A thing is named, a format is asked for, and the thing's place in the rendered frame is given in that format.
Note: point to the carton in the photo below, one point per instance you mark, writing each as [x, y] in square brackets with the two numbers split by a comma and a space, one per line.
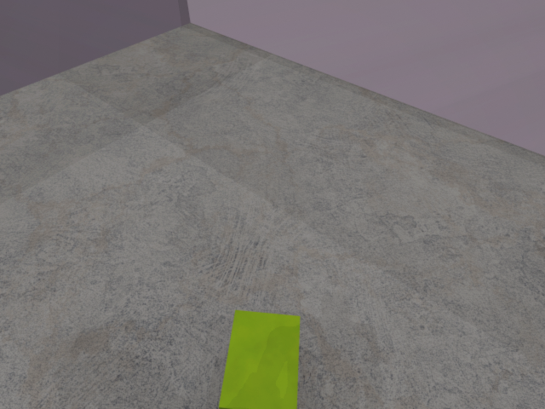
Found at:
[262, 362]

